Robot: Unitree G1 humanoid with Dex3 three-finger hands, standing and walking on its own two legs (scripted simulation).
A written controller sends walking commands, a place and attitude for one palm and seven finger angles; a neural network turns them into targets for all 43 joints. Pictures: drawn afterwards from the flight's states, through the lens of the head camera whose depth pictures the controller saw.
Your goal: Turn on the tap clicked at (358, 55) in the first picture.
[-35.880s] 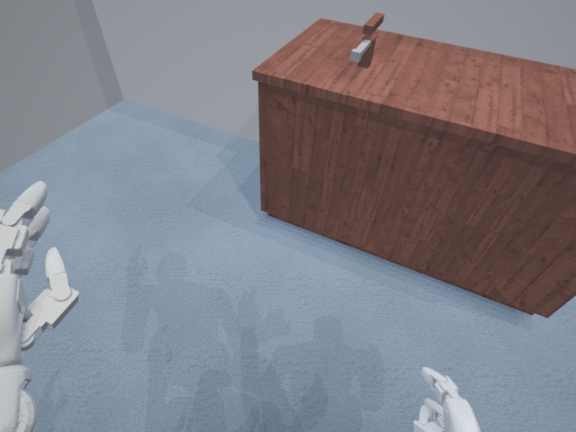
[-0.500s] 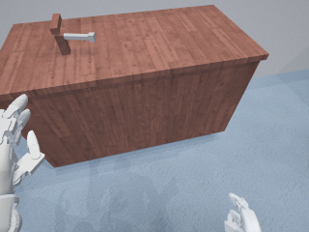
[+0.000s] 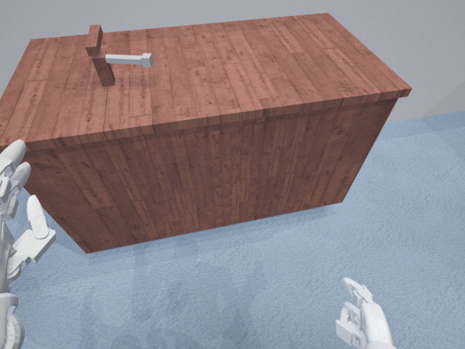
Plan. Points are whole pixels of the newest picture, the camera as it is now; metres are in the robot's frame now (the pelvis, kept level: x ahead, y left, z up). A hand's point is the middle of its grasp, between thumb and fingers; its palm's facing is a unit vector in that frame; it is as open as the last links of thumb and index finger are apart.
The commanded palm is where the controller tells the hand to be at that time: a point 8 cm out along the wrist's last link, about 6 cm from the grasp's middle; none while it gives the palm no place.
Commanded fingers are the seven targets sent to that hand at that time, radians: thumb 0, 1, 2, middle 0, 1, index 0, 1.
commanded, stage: stand and check the lever's angle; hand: left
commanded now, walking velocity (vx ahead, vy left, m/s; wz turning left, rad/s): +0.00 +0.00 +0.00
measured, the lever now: (147, 60) +0.82 +0.30 +0.06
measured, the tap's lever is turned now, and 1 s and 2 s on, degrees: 73 73 73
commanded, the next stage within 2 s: stand and wait in 0.04 s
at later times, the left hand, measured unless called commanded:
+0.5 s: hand (36, 242) +0.21 +0.26 +0.16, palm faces +0.40 -0.84 -0.37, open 7.5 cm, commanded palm +0.15 +0.30 +0.17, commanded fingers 0.00 0.90 0.90 -0.20 -0.30 -0.20 -0.30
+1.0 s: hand (43, 240) +0.21 +0.26 +0.15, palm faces +0.40 -0.84 -0.37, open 7.5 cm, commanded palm +0.16 +0.29 +0.17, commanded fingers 0.00 0.90 0.90 -0.20 -0.30 -0.20 -0.30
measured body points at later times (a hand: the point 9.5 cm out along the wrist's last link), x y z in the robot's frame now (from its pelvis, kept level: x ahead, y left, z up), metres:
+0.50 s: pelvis -0.01 +0.02 +0.00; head +0.01 +0.02 +0.45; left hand +0.18 +0.30 +0.18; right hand +0.17 -0.22 -0.08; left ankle +0.01 +0.13 -0.74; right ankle +0.02 -0.11 -0.74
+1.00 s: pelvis +0.00 +0.01 +0.00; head +0.02 +0.01 +0.45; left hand +0.19 +0.30 +0.17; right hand +0.18 -0.22 -0.08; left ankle +0.01 +0.13 -0.74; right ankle +0.02 -0.11 -0.74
